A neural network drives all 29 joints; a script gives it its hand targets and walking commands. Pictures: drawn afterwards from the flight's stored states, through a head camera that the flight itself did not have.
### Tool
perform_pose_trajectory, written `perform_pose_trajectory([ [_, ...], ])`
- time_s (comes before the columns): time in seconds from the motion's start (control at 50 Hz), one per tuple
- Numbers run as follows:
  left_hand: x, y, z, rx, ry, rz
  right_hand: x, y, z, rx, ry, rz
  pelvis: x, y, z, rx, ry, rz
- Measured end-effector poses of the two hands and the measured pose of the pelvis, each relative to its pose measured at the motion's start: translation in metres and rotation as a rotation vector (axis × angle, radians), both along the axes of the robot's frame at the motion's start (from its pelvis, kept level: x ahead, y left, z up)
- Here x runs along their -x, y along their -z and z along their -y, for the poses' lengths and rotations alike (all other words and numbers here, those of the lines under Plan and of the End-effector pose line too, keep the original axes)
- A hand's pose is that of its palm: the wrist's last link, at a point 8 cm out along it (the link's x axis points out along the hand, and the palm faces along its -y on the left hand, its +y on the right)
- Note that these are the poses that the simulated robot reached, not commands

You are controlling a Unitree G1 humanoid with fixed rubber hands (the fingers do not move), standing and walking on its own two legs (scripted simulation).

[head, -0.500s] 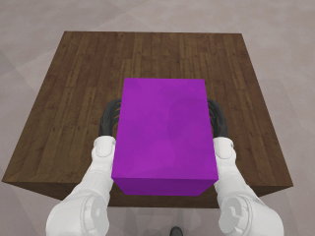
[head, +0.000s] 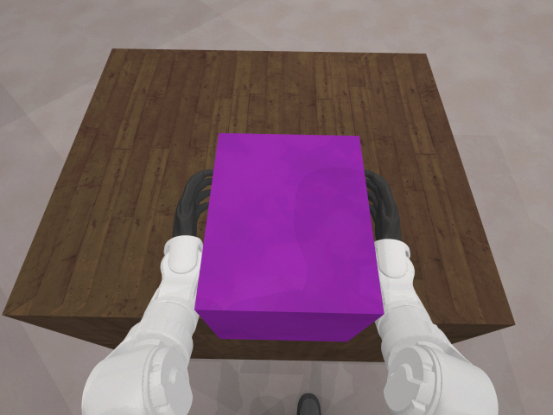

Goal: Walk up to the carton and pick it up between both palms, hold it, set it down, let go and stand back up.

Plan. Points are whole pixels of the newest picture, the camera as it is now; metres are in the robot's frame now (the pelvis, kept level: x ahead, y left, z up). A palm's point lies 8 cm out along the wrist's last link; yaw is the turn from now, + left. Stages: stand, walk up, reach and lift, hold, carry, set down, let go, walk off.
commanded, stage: reach and lift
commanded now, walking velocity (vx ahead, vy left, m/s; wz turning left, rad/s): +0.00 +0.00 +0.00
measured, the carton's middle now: (286, 242) +0.37 -0.02 -0.02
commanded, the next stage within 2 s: none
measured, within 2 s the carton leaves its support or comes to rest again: leaves its support in 1.16 s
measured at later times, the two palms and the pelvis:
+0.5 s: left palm (184, 238) +0.37 +0.13 +0.00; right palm (385, 233) +0.38 -0.16 +0.00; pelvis -0.02 -0.01 +0.00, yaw +2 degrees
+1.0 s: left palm (188, 248) +0.36 +0.13 -0.01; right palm (388, 241) +0.37 -0.17 +0.00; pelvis -0.05 -0.02 -0.01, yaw +1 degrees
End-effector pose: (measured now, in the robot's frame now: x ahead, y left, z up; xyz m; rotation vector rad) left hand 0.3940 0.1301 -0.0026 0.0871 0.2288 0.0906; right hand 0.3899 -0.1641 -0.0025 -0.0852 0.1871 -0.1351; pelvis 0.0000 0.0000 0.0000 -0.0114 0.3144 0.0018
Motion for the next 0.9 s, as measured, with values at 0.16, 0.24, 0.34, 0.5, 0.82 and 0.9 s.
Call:
perform_pose_trajectory([
  [0.16,0.001,0.0,-0.001,0.006,-0.008,0.001,0.0,0.0,-0.001,0.01,-0.004,0.008,0.001,0.001,0.001,-0.002,-0.003,-0.018],
  [0.24,0.004,-0.001,-0.002,0.011,-0.024,0.014,-0.001,-0.001,-0.002,0.018,-0.013,0.029,0.003,0.002,0.002,-0.001,-0.008,-0.035],
  [0.34,0.01,-0.004,-0.004,0.02,-0.039,0.047,0.002,-0.004,-0.004,0.019,-0.02,0.069,0.006,0.003,0.003,-0.001,-0.017,-0.052],
  [0.5,0.024,-0.005,-0.002,0.039,-0.05,0.08,0.014,-0.007,-0.003,0.019,-0.029,0.102,0.021,0.004,0.008,-0.008,-0.025,-0.057],
  [0.82,0.038,-0.001,0.004,0.051,-0.059,0.045,0.026,-0.003,0.003,0.013,-0.034,0.066,0.049,0.011,0.018,-0.035,-0.011,-0.09],
  [0.9,0.037,0.001,0.004,0.051,-0.063,0.029,0.024,-0.001,0.003,0.008,-0.038,0.052,0.049,0.012,0.018,-0.036,-0.009,-0.096],
])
